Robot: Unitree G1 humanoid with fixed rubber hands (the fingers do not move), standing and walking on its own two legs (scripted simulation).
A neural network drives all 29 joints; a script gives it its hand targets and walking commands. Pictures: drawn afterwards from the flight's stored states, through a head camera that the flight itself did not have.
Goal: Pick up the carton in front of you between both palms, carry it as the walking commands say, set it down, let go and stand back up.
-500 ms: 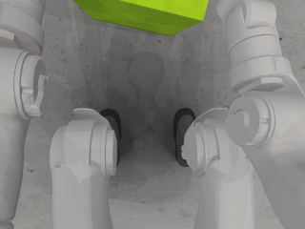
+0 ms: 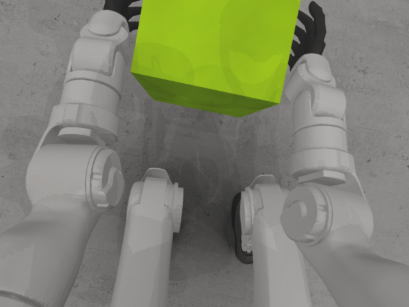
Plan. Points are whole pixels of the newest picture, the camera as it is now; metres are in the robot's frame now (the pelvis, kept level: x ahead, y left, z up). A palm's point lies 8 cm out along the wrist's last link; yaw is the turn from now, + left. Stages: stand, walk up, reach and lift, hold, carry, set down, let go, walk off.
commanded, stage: reach and lift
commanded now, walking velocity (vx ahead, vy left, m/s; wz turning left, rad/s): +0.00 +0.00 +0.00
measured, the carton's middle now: (211, 48) +0.55 +0.04 -0.16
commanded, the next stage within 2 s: none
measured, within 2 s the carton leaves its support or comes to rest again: neither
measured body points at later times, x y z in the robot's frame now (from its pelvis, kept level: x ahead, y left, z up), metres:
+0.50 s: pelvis +0.01 +0.00 +0.11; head +0.27 +0.03 +0.47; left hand +0.51 +0.18 +0.05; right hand +0.51 -0.12 +0.05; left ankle +0.11 +0.12 -0.38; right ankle +0.11 -0.14 -0.38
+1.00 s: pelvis +0.05 -0.01 +0.24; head +0.19 +0.02 +0.67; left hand +0.45 +0.17 +0.20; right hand +0.46 -0.14 +0.21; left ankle +0.11 +0.12 -0.38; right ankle +0.11 -0.14 -0.38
